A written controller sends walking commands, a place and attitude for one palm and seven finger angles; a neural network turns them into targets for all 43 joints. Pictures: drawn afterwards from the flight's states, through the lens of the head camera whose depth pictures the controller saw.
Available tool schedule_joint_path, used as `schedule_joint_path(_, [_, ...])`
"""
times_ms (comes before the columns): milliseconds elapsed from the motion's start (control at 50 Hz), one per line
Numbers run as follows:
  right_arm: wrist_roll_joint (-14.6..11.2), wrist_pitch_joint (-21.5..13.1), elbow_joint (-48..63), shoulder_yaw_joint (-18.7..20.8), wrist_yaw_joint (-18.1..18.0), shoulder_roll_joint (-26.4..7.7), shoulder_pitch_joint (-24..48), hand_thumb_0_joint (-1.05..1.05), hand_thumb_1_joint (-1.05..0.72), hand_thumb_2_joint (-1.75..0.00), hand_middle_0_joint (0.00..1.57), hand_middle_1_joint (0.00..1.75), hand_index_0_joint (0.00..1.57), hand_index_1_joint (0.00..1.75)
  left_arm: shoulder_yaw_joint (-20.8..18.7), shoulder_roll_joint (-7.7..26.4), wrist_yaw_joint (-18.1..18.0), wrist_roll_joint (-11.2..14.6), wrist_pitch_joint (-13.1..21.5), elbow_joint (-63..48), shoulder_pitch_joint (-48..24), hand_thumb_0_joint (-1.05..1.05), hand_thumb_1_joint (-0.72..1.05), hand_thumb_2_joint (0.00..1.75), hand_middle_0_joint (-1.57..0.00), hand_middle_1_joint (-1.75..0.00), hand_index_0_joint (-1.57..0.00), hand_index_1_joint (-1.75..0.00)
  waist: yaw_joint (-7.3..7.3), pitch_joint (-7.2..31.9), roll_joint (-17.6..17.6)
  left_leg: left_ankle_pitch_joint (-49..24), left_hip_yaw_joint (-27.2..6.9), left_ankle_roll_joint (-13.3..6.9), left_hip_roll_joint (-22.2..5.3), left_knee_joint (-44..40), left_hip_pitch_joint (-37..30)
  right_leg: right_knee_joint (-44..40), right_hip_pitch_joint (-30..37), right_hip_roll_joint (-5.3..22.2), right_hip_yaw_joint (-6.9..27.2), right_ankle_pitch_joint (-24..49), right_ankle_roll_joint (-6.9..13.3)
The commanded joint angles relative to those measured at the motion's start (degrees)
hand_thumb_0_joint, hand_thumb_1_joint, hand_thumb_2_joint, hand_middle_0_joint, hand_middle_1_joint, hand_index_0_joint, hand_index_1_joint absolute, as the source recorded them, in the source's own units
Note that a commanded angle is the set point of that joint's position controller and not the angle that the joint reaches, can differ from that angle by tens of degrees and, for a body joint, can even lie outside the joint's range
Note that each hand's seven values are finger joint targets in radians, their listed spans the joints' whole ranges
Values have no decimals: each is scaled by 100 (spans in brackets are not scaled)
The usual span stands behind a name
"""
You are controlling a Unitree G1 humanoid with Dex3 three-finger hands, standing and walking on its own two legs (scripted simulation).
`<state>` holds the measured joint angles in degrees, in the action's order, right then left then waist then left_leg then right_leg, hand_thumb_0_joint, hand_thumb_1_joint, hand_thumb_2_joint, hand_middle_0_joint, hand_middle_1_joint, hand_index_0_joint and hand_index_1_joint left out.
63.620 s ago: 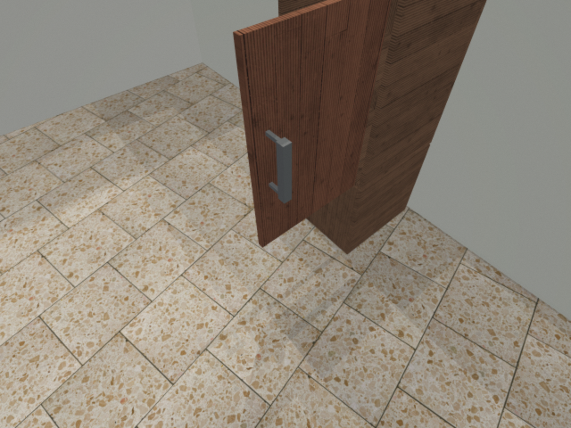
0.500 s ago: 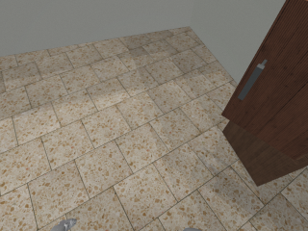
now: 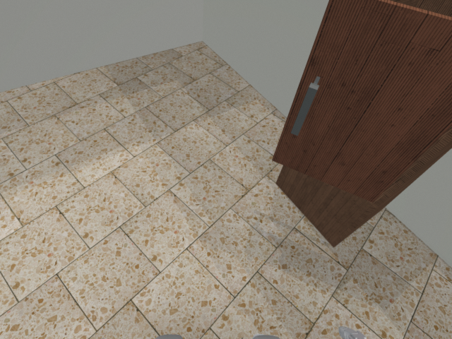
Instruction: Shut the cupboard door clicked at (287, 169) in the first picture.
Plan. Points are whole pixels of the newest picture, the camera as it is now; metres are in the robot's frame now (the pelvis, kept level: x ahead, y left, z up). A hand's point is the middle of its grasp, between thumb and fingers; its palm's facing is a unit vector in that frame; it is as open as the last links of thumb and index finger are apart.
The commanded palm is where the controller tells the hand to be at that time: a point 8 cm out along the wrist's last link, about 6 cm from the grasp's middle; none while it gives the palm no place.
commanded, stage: turn to face it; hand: left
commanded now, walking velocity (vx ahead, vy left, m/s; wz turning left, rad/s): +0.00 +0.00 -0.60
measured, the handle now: (305, 106) +0.72 -0.18 -0.03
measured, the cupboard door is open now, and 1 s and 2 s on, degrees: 30 30 30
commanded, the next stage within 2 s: take the last steps up to it in 0.58 s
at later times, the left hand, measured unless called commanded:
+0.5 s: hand (153, 334) +0.14 +0.14 -0.14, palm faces -0.26 -0.93 -0.27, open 7.4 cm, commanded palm none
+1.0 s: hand (151, 319) +0.17 +0.15 -0.15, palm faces -0.38 -0.91 -0.17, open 7.4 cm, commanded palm none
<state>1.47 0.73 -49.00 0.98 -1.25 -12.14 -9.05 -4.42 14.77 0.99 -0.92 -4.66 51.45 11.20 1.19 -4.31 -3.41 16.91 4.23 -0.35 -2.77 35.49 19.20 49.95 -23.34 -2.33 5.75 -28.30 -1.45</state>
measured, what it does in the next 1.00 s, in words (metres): steps on the spot, turning right: right foot, then left foot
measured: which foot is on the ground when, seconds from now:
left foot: down 0.00-0.34, up 0.36-0.70, down 0.72-1.00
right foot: up 0.00-0.32, down 0.34-0.72, up 0.74-1.00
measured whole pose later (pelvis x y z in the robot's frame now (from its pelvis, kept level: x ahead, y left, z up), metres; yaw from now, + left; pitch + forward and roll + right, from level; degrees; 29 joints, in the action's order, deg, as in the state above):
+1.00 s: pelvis +0.04 -0.01 +0.02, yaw -24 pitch +1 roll -2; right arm 2.3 -1.7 -56.7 0.7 -1.7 -9.3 -20.1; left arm -4.6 13.7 2.6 -1.9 -3.0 56.5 13.2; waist -0.9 -1.2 -1.7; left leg 13.4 7.4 -0.9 -3.7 20.6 8.6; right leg 58.8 -28.2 1.8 0.2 -16.4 -0.9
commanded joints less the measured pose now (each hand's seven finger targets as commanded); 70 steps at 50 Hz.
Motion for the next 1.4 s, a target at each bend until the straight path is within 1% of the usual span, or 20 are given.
schedule_joint_path(0, [58, -115, 436, 302, -129, -1218, -129, 0, -90, -90, 20, 30, 20, 30, -247, 619, 82, -49, 144, -506, -93, 0, 90, 90, -20, -30, -20, -30, -79, 392, 1477, -1412, -1327, -692, -1874, -1910, -641, 2109, -880, 347, -271, 33, -123])
schedule_joint_path(220, [40, -57, -13, 442, -50, -1283, -712, 0, -90, -90, 20, 30, 20, 30, -69, 183, 126, -21, 174, -560, -390, 0, 90, 90, -20, -30, -20, -30, -366, 762, 1640, -2462, -65, -676, -1810, -1243, -1426, -540, 34, 287, -1112, 230, -63])
schedule_joint_path(280, [-16, -35, -50, 463, -16, -1297, -550, 0, -90, -90, 20, 30, 20, 30, -91, 340, 81, -22, 256, -383, 122, 0, 90, 90, -20, -30, -20, -30, -44, 943, 1314, -2198, 237, -283, -1616, -501, -932, -2304, 1259, 235, -1147, 1603, 100])
schedule_joint_path(300, [-77, -26, -13, 446, 13, -1122, -480, 0, -90, -90, 20, 30, 20, 30, -145, 686, 37, -55, 314, -260, 478, 0, 90, 90, -20, -30, -20, -30, 112, 1053, 594, -1289, 498, 39, -1288, 154, -379, -2894, 1959, 734, -531, 2404, 263])
schedule_joint_path(320, [-99, -12, 234, 326, 30, -610, -267, 0, -90, -90, 20, 30, 20, 30, -252, 1265, -49, -116, 381, -172, 694, 0, 90, 90, -20, -30, -20, -30, 270, 879, -1340, 1486, 820, 380, -417, 1301, 1193, -3173, 2628, 2111, 1288, 4096, 794])
schedule_joint_path(340, [-80, 80, 302, 285, -16, -701, -38, 0, -90, -90, 20, 30, 20, 30, -251, 1428, -114, -39, 363, -102, 864, 0, 90, 90, -20, -30, -20, -30, 402, 823, -1324, 2122, 133, 390, -192, 2402, 1458, -3078, 2188, 2574, 1610, 4902, 1344])
schedule_joint_path(460, [-63, 130, -149, 272, 31, -622, -436, 0, -90, -90, 20, 30, 20, 30, -93, 727, -224, -24, 419, -287, -82, 0, 90, 90, -20, -30, -20, -30, -185, 733, -598, 555, -289, 503, -239, 2784, 1262, -2859, 1775, 1533, 222, 4458, 1110])
schedule_joint_path(600, [-87, 74, -132, 237, -3, -440, -273, 0, -90, -90, 20, 30, 20, 30, -157, 841, -213, -87, 390, -162, 93, 0, 90, 90, -20, -30, -20, -30, -52, 567, -509, 747, -152, 450, 3, 878, 508, -2845, 1473, 1613, 781, 3763, 1297])
schedule_joint_path(660, [-89, -13, -364, 213, -40, -443, -865, 0, -90, -90, 20, 30, 20, 30, -128, 700, -205, -18, 348, -102, -108, 0, 90, 90, -20, -30, -20, -30, -346, 603, -357, -691, -99, 374, 91, -868, -861, -2348, 782, 1255, 611, 3100, 824])
schedule_joint_path(700, [49, -143, -421, 315, -74, -1215, -1222, 0, -90, -90, 20, 30, 20, 30, -18, 101, -137, 63, 304, -146, 243, 0, 90, 90, -20, -30, -20, -30, -349, 851, 1876, -966, -2055, -275, -1589, -1771, -1760, -971, -337, 76, -338, 347, 232])
schedule_joint_path(720, [95, -90, -381, 362, -109, -1453, -1361, 0, -90, -90, 20, 30, 20, 30, -17, 176, -116, 13, 280, -259, 52, 0, 90, 90, -20, -30, -20, -30, -520, 629, 2027, 121, -2826, -805, -2273, -2273, -1361, 206, -643, -49, -527, -764, 183])
schedule_joint_path(780, [101, -155, -272, 263, -135, -1079, -946, 0, -90, -90, 20, 30, 20, 30, -131, 380, 38, -131, 246, -147, -177, 0, 90, 90, -20, -30, -20, -30, -321, -88, 1435, 1552, -2393, -623, -1844, -2772, -558, 1594, -1110, 330, -205, 263, 199])
schedule_joint_path(980, [69, -368, -752, 287, -100, -792, -1796, 0, -90, -90, 20, 30, 20, 30, 30, -30, 179, -94, 385, -38, -495, 0, 90, 90, -20, -30, -20, -30, -506, 199, 1078, -753, -802, -714, -1579, -2489, -1918, 226, -1326, 591, -660, 1256, 33])
schedule_joint_path(1080, [97, -312, -911, 332, -38, -863, -1718, 0, -90, -90, 20, 30, 20, 30, 79, -97, 184, -61, 459, 28, -648, 0, 90, 90, -20, -30, -20, -30, -491, 23, 1367, -745, -548, -731, -1607, -2264, -1375, -1156, -312, 515, -1029, 1019, 130])
schedule_joint_path(1140, [62, -275, -952, 313, -11, -827, -1460, 0, -90, -90, 20, 30, 20, 30, 6, 12, 153, -55, 510, 359, 85, 0, 90, 90, -20, -30, -20, -30, -82, 153, 1015, -301, -292, -487, -1310, -1690, -607, -2072, 1231, 248, -1246, 1599, 219])
schedule_joint_path(1160, [16, -280, -970, 294, 32, -688, -1396, 0, -90, -90, 20, 30, 20, 30, -42, 237, 107, -60, 567, 562, 605, 0, 90, 90, -20, -30, -20, -30, 171, 358, 541, -282, -13, -306, -969, -959, -119, -2499, 2167, 348, -977, 1550, 331])
schedule_joint_path(1200, [-80, -300, -650, 148, 86, -166, -1050, 0, -90, -90, 20, 30, 20, 30, -219, 1110, -45, -46, 677, 951, 1783, 0, 90, 90, -20, -30, -20, -30, 619, 735, -1615, 2051, 499, 14, 80, 1901, 1740, -3811, 3324, 2465, 1972, 190, 1220])
schedule_joint_path(1240, [-39, -278, -721, 247, 75, -319, -873, 0, -90, -90, 20, 30, 20, 30, -145, 776, -117, -12, 705, 833, 1171, 0, 90, 90, -20, -30, -20, -30, 325, 205, -1157, 1172, -285, -58, -235, 3017, 2074, -4069, 2527, 2273, 1720, 487, 1312])
schedule_joint_path(1320, [12, -191, -965, 203, 110, -10, -1110, 0, -90, -90, 20, 30, 20, 30, 87, 43, -173, -12, 797, 698, 451, 0, 90, 90, -20, -30, -20, -30, -242, 107, -176, 337, -185, 126, -425, 2510, 1212, -3825, 1543, 1737, -135, 2658, 1191])
schedule_joint_path(1380, [24, -146, -937, 174, 143, 152, -1128, 0, -90, -90, 20, 30, 20, 30, 108, -32, -184, -37, 869, 757, 557, 0, 90, 90, -20, -30, -20, -30, -324, 120, -229, 39, -20, 161, -335, 1777, 1035, -3824, 1506, 1603, -478, 3337, 1237])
